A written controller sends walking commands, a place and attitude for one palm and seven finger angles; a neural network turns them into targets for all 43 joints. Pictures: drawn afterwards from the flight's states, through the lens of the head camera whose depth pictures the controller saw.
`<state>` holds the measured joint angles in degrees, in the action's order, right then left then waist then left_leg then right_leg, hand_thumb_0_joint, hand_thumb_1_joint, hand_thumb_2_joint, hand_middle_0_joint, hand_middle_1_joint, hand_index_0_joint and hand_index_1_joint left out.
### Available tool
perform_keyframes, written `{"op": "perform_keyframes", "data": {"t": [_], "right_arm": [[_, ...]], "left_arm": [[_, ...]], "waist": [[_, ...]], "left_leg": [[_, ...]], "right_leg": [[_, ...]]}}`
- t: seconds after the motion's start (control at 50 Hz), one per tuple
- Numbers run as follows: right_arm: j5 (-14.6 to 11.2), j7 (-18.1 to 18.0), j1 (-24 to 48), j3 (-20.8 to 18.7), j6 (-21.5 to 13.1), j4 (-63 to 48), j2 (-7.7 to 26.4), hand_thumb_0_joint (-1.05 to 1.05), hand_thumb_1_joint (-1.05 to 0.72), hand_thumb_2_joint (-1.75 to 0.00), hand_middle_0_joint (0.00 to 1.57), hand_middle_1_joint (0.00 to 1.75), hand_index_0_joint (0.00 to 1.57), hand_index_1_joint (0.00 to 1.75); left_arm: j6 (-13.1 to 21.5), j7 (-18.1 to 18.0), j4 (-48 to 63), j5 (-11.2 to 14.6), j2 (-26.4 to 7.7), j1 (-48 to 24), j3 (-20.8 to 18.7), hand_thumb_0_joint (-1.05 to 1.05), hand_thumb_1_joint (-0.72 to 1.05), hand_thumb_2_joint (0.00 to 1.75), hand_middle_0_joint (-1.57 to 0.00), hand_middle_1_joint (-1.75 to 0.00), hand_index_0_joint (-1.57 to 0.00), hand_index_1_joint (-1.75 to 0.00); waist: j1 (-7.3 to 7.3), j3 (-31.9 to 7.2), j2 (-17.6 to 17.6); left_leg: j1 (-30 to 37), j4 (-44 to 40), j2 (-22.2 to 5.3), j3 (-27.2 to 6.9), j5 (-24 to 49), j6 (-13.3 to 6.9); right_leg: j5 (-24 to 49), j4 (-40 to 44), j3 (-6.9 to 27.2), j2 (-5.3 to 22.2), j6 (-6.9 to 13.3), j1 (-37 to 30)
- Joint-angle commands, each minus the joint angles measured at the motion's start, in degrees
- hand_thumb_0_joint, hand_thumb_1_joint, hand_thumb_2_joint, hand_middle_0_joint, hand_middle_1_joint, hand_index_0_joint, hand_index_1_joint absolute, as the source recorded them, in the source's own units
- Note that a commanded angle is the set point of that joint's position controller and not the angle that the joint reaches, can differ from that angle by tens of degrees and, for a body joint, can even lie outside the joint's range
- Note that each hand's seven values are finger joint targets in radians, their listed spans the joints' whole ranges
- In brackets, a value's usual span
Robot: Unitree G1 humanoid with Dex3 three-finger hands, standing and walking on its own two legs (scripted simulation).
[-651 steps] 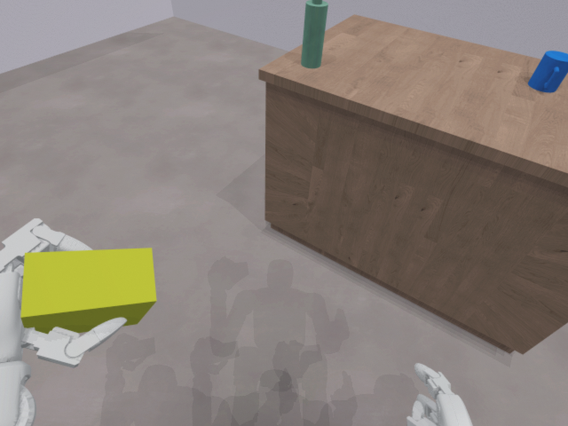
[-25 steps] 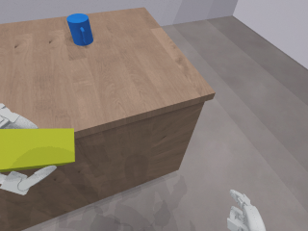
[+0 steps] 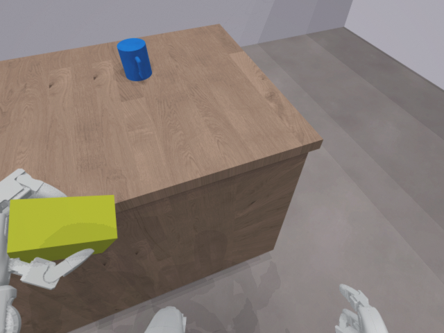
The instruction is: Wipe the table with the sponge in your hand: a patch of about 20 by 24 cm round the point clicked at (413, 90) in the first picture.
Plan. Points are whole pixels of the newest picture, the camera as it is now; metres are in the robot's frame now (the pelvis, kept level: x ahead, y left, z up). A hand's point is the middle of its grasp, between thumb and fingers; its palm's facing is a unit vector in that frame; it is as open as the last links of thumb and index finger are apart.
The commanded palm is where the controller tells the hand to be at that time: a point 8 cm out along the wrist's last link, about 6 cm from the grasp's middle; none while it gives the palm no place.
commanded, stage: shuffle to correct the standing spot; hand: left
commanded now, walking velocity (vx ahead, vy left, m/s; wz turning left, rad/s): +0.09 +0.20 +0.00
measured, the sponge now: (78, 229) +0.22 +0.21 +0.14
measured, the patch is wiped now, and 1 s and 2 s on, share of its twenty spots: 0.00 0.00 0.00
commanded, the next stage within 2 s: come to a stop and stand still in 1.04 s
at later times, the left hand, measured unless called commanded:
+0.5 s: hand out of the picture +0.21 +0.35 +0.18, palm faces +0.40 -0.80 -0.44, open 10.0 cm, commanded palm +0.16 +0.40 +0.18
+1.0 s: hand out of the picture +0.23 +0.46 +0.19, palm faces +0.44 -0.75 -0.49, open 10.0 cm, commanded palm +0.18 +0.50 +0.18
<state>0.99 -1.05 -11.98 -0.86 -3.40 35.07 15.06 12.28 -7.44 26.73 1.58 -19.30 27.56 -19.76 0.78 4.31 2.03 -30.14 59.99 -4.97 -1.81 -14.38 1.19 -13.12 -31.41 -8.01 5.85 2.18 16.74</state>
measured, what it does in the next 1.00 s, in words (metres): steps to the left: left foot, then right foot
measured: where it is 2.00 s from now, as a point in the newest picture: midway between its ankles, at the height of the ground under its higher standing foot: outside the picture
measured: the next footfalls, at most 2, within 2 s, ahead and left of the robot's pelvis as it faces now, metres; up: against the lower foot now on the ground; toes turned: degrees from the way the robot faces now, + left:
left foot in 0.16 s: +0.07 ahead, +0.20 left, +0.00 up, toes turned +5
right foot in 0.38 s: +0.06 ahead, +0.02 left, +0.00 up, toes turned -8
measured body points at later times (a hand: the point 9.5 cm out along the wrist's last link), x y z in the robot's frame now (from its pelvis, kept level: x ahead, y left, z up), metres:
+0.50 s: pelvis +0.00 +0.12 -0.01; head +0.02 +0.11 +0.44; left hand +0.19 +0.39 +0.20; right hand +0.17 -0.09 -0.11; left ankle +0.00 +0.23 -0.68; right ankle +0.02 +0.02 -0.74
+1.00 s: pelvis +0.02 +0.22 -0.01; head +0.03 +0.20 +0.44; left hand +0.20 +0.50 +0.21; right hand +0.19 +0.01 -0.12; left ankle +0.03 +0.33 -0.71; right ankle +0.03 +0.15 -0.74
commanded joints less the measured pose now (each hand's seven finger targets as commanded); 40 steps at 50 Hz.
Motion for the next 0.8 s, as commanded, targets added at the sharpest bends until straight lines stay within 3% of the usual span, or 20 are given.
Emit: {"op": "perform_keyframes", "data": {"t": [0.0, 0.06, 0.1, 0.14, 0.16, 0.2, 0.26, 0.32, 0.34, 0.38, 0.42, 0.46, 0.5, 0.54, 0.6, 0.62, 0.66, 0.68, 0.76, 0.78], "right_arm": [[-0.3, -1.3, 4.7, -1.5, -4.6, -9.6, 2.1, 0.00, -0.90, -0.90, 0.20, 0.30, 0.20, 0.30], [-1.0, -1.7, 3.6, -2.6, -4.8, -9.5, 2.4, 0.00, -0.90, -0.90, 0.20, 0.30, 0.20, 0.30], [-1.5, -1.8, 2.2, -2.9, -4.2, -10.0, 2.9, 0.00, -0.90, -0.90, 0.20, 0.30, 0.20, 0.30], [-2.3, -1.5, 2.7, -3.7, -4.5, -11.4, 5.8, 0.00, -0.90, -0.90, 0.20, 0.30, 0.20, 0.30], [-2.6, -1.4, 3.7, -3.9, -5.1, -12.5, 5.3, 0.00, -0.90, -0.90, 0.20, 0.30, 0.20, 0.30], [-1.6, -1.1, 3.3, -3.3, -5.4, -10.3, 4.0, 0.00, -0.90, -0.90, 0.20, 0.30, 0.20, 0.30], [-1.7, -0.2, 4.9, -2.2, -7.4, -10.0, 3.7, 0.00, -0.90, -0.90, 0.20, 0.30, 0.20, 0.30], [-1.1, 0.6, 5.2, -0.8, -8.3, -9.6, 4.0, 0.00, -0.90, -0.90, 0.20, 0.30, 0.20, 0.30], [-0.9, 0.6, 5.3, -0.6, -8.1, -9.5, 3.7, 0.00, -0.90, -0.90, 0.20, 0.30, 0.20, 0.30], [-0.6, 0.6, 5.5, -0.4, -6.6, -10.0, 2.4, 0.00, -0.90, -0.90, 0.20, 0.30, 0.20, 0.30], [-1.0, 1.2, 2.9, -2.3, -5.3, -7.9, 4.8, 0.00, -0.90, -0.90, 0.20, 0.30, 0.20, 0.30], [-1.0, 1.0, 4.1, -1.2, -4.0, -7.0, 3.6, 0.00, -0.90, -0.90, 0.20, 0.30, 0.20, 0.30], [-1.1, 0.5, 4.1, -0.5, -3.2, -7.3, 2.2, 0.00, -0.90, -0.90, 0.20, 0.30, 0.20, 0.30], [-1.3, 0.0, 5.1, -0.6, -3.8, -7.8, 1.5, 0.00, -0.90, -0.90, 0.20, 0.30, 0.20, 0.30], [-1.2, -1.1, 4.7, -1.4, -5.3, -7.8, 2.0, 0.00, -0.90, -0.90, 0.20, 0.30, 0.20, 0.30], [-1.4, -1.3, 4.1, -2.0, -5.7, -8.3, 2.5, 0.00, -0.90, -0.90, 0.20, 0.30, 0.20, 0.30], [-1.9, -1.7, 4.7, -3.1, -6.8, -9.8, 5.4, 0.00, -0.90, -0.90, 0.20, 0.30, 0.20, 0.30], [-1.6, -1.5, 3.6, -3.3, -7.1, -9.7, 4.8, 0.00, -0.90, -0.90, 0.20, 0.30, 0.20, 0.30], [-1.5, -0.7, 5.0, -3.1, -8.4, -7.7, 3.7, 0.00, -0.90, -0.90, 0.20, 0.30, 0.20, 0.30], [-1.8, -0.6, 4.2, -3.0, -8.6, -7.8, 3.1, 0.00, -0.90, -0.90, 0.20, 0.30, 0.20, 0.30]], "left_arm": [[3.7, -2.4, 13.1, 0.8, -13.7, -5.2, -10.1, 0.00, 0.10, 1.30, -1.20, -1.60, -1.20, -1.60], [2.8, -2.6, 11.4, 1.3, -13.5, -4.8, -11.2, 0.00, 0.10, 1.30, -1.20, -1.60, -1.20, -1.60], [3.0, -2.0, 11.5, 1.6, -12.0, -5.5, -9.8, 0.00, 0.10, 1.30, -1.20, -1.60, -1.20, -1.60], [3.6, -1.5, 12.6, 1.5, -10.4, -6.7, -8.9, 0.00, 0.10, 1.30, -1.20, -1.60, -1.20, -1.60], [3.7, -1.4, 12.9, 1.8, -11.3, -6.8, -9.2, 0.00, 0.10, 1.30, -1.20, -1.60, -1.20, -1.60], [3.5, -1.2, 12.2, 0.5, -11.6, -6.5, -8.5, 0.00, 0.10, 1.30, -1.20, -1.60, -1.20, -1.60], [4.0, -1.9, 20.5, 0.7, -11.1, -9.8, -6.8, 0.00, 0.10, 1.30, -1.20, -1.60, -1.20, -1.60], [3.2, -2.2, 20.9, 0.4, -12.1, -8.3, -6.7, 0.00, 0.10, 1.30, -1.20, -1.60, -1.20, -1.60], [3.1, -2.4, 19.7, 0.1, -13.6, -8.1, -8.0, 0.00, 0.10, 1.30, -1.20, -1.60, -1.20, -1.60], [3.2, -2.8, 15.7, 0.6, -16.9, -8.0, -11.4, 0.00, 0.10, 1.30, -1.20, -1.60, -1.20, -1.60], [2.7, -2.0, 9.5, 1.5, -12.1, -6.0, -9.3, 0.00, 0.10, 1.30, -1.20, -1.60, -1.20, -1.60], [3.2, -1.9, 7.3, 1.4, -14.2, -2.9, -12.5, 0.00, 0.10, 1.30, -1.20, -1.60, -1.20, -1.60], [3.8, -1.6, 5.6, 1.0, -12.5, -2.2, -11.4, 0.00, 0.10, 1.30, -1.20, -1.60, -1.20, -1.60], [3.7, -1.6, 6.8, 0.9, -11.4, -4.3, -9.6, 0.00, 0.10, 1.30, -1.20, -1.60, -1.20, -1.60], [2.7, -1.6, 12.5, 1.1, -10.5, -8.3, -6.3, 0.00, 0.10, 1.30, -1.20, -1.60, -1.20, -1.60], [2.8, -1.4, 15.1, 1.0, -11.1, -10.0, -6.2, 0.00, 0.10, 1.30, -1.20, -1.60, -1.20, -1.60], [3.7, -1.4, 22.3, 0.9, -12.3, -12.9, -6.9, 0.00, 0.10, 1.30, -1.20, -1.60, -1.20, -1.60], [4.0, -1.5, 22.0, 0.0, -12.5, -12.7, -6.6, 0.00, 0.10, 1.30, -1.20, -1.60, -1.20, -1.60], [4.3, -2.3, 24.5, -0.5, -15.3, -10.0, -11.3, 0.00, 0.10, 1.30, -1.20, -1.60, -1.20, -1.60], [4.4, -2.3, 23.6, -0.2, -13.6, -7.7, -9.9, 0.00, 0.10, 1.30, -1.20, -1.60, -1.20, -1.60]], "waist": [[0.97, -8.9, 9.9], [0.02, -8.4, 9.7], [-0.82, -8.5, 3.6], [-0.70, -6.5, -13.4], [-0.68, -5.1, -16.2], [-0.87, -5.7, -17.4], [-0.34, -8.9, -19.2], [0.30, -10.3, -14.9], [0.60, -11.3, -10.1], [0.28, -10.2, 10.3], [-0.49, -6.7, 9.5], [-0.31, -7.0, 4.5], [-0.32, -7.2, 7.3], [-0.04, -7.5, 10.4], [-0.61, -8.2, 4.4], [-1.04, -8.5, -0.3], [-1.47, -8.2, -19.7], [-1.45, -7.8, -20.1], [-0.33, -11.2, -20.4], [-0.65, -11.3, -20.5]], "left_leg": [[10.4, -17.8, 2.7, 9.4, -0.4, -0.4], [18.5, -27.8, 4.4, 10.7, -1.1, -0.7], [19.5, -33.0, 4.5, 8.6, -3.3, -1.4], [16.7, -41.0, -7.4, -8.6, -1.7, -7.2], [18.3, -44.5, -11.5, -13.9, 6.4, -10.0], [14.7, -42.3, -9.1, -10.1, 6.5, -11.2], [18.2, -37.2, -4.7, 1.3, 13.0, -9.0], [12.3, -33.0, -4.3, -1.0, 10.0, -6.9], [7.7, -29.1, -3.0, -0.6, 4.8, -5.7], [-6.9, -3.8, 5.7, 4.0, -14.0, -1.0], [-8.6, 7.6, 2.2, -3.2, -9.0, 0.7], [-8.2, 5.4, -0.3, -4.0, -8.2, 0.4], [-1.4, -3.7, -0.4, -0.5, -6.0, -0.1], [7.8, -16.0, 1.7, 5.3, -4.2, -0.7], [19.1, -29.2, 6.4, 11.4, 0.1, -0.5], [21.3, -31.5, 6.2, 9.6, -0.6, -0.8], [25.4, -40.4, -8.1, -11.1, 0.0, -7.4], [23.8, -43.8, -11.3, -18.3, 4.8, -11.4], [22.3, -39.2, -7.5, -5.9, 9.4, -11.2], [19.8, -38.5, -6.4, -6.1, 9.3, -10.7]], "right_leg": [[-2.1, 12.7, 10.3, 10.6, 3.3, -2.2], [-7.3, 8.9, 9.9, 10.1, 1.7, 0.7], [-10.5, 1.4, 6.8, 6.3, -0.6, 0.4], [-13.2, -15.7, 0.9, -3.4, -4.3, 6.6], [-19.2, -26.8, 1.9, -5.5, -4.2, 12.1], [-18.8, -30.8, 3.5, -2.5, -3.3, 12.1], [-10.8, -19.1, 0.6, -3.3, -3.4, 6.4], [-3.4, 0.9, 0.4, -3.9, -2.9, -7.1], [2.1, 6.2, 3.5, -1.5, -2.0, -13.7], [7.9, 14.4, 35.5, 20.2, 7.4, -17.5], [7.6, 14.3, 31.6, 20.7, 8.8, -12.1], [15.1, 9.8, 24.9, 18.0, 8.5, -12.0], [16.3, 8.8, 14.7, 13.5, 5.1, -7.6], [8.8, 9.4, 10.6, 10.4, 3.4, -3.4], [-5.0, 4.5, 6.3, 6.0, 0.8, -0.7], [-6.8, -0.4, 5.8, 4.3, -0.3, 0.5], [-15.9, -19.8, 1.0, -4.1, -4.1, 11.2], [-22.0, -29.1, 3.5, -5.5, -3.2, 14.1], [-13.1, -27.3, 3.9, -3.0, -2.6, 11.0], [-12.9, -22.0, 3.7, -3.2, -2.5, 7.4]]}}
